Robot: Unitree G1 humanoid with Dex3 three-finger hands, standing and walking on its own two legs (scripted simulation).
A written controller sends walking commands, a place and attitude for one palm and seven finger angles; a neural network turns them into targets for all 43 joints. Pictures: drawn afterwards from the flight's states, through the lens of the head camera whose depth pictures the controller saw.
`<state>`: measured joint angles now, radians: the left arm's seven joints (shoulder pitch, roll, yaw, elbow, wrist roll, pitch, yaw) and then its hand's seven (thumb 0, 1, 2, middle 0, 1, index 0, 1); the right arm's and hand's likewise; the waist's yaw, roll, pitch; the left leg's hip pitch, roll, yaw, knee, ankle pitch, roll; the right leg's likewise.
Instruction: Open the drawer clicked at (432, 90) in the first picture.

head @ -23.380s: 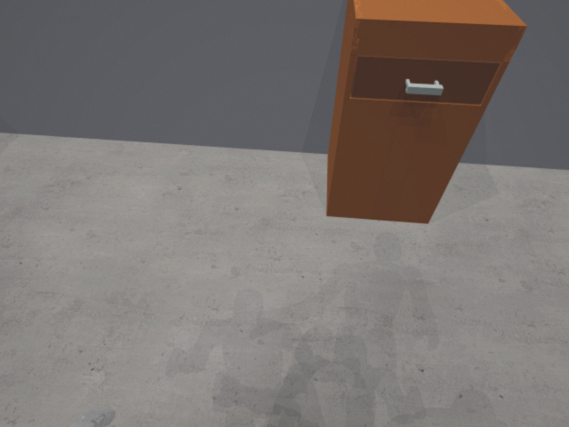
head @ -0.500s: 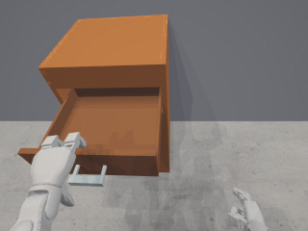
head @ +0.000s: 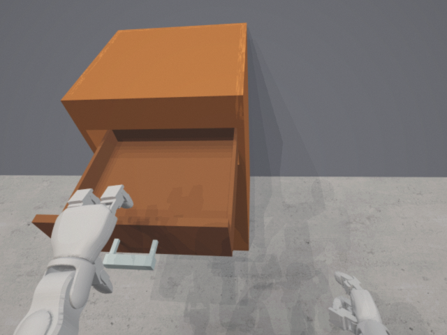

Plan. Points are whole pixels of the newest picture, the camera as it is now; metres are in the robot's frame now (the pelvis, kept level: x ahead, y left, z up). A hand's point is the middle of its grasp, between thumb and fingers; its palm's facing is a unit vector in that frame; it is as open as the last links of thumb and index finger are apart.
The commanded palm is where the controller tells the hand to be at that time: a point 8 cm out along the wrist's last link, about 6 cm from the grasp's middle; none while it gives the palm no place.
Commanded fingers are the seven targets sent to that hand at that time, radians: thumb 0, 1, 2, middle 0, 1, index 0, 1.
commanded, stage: draw the hand back to the body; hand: left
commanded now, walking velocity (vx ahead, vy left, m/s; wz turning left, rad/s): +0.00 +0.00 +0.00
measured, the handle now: (132, 252) +0.27 +0.27 -0.07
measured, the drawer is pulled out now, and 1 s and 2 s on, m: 0.30 0.30 0.30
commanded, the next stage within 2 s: step back with the hand held close in 1.54 s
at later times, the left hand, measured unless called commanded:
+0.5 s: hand (80, 246) +0.21 +0.27 +0.09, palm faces +0.07 -0.05 -1.00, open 13.8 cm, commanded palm +0.17 +0.26 +0.15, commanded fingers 0.00 -0.50 0.30 -0.30 -1.20 -0.30 -1.20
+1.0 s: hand (81, 227) +0.21 +0.24 +0.15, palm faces +0.39 -0.83 -0.41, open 11.6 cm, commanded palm +0.15 +0.27 +0.17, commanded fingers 0.00 0.34 0.66 -0.24 -0.66 -0.24 -0.66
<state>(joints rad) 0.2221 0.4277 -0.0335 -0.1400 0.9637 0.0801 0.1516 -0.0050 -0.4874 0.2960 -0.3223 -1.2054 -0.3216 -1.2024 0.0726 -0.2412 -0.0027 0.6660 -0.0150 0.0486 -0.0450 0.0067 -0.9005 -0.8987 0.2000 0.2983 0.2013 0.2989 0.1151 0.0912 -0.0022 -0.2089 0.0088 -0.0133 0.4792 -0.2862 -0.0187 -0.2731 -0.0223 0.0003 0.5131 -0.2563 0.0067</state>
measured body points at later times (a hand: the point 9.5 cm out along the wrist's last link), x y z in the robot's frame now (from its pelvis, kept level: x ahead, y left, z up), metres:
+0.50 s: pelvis +0.00 +0.00 +0.00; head +0.01 -0.04 +0.45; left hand +0.20 +0.27 +0.15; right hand +0.23 -0.20 -0.10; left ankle -0.02 +0.13 -0.74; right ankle +0.01 -0.12 -0.74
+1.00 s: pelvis +0.01 +0.00 +0.01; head +0.01 -0.02 +0.46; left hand +0.18 +0.28 +0.18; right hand +0.20 -0.22 -0.08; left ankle -0.02 +0.13 -0.74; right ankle +0.01 -0.12 -0.74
